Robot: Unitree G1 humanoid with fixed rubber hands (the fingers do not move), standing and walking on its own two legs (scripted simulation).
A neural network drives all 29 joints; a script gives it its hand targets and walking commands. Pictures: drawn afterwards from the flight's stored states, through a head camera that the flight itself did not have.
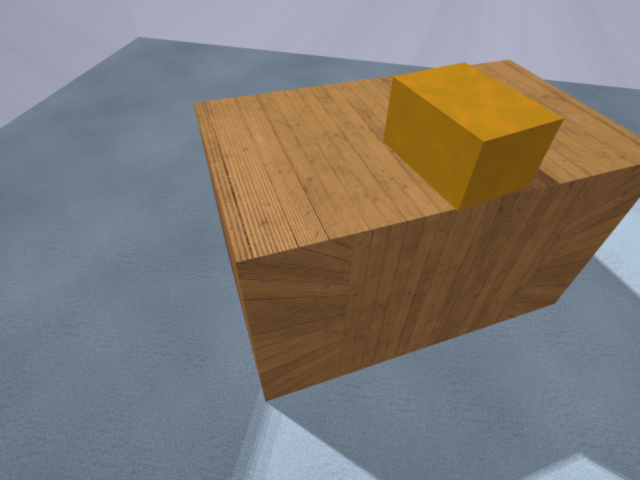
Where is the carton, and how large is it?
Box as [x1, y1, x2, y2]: [383, 62, 563, 210]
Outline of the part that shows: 393,76 383,141 457,210 529,185 563,119 562,117 464,62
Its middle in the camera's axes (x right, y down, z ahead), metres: +0.33 -0.26 +0.93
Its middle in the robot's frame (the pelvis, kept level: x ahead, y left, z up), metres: +0.87 -0.34 -0.01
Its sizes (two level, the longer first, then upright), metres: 0.312 0.218 0.177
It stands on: a pedestal, 0.69 m high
